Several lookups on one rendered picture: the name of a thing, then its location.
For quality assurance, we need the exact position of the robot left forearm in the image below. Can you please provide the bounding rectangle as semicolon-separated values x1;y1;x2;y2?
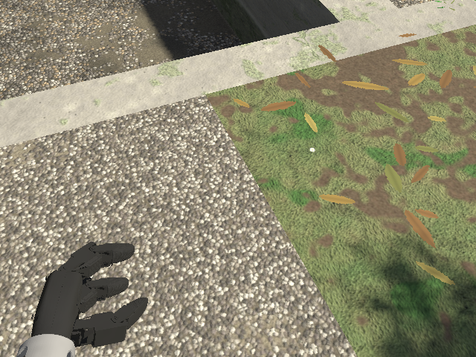
16;334;75;357

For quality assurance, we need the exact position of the left robot hand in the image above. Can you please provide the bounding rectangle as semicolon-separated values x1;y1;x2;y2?
31;242;148;348

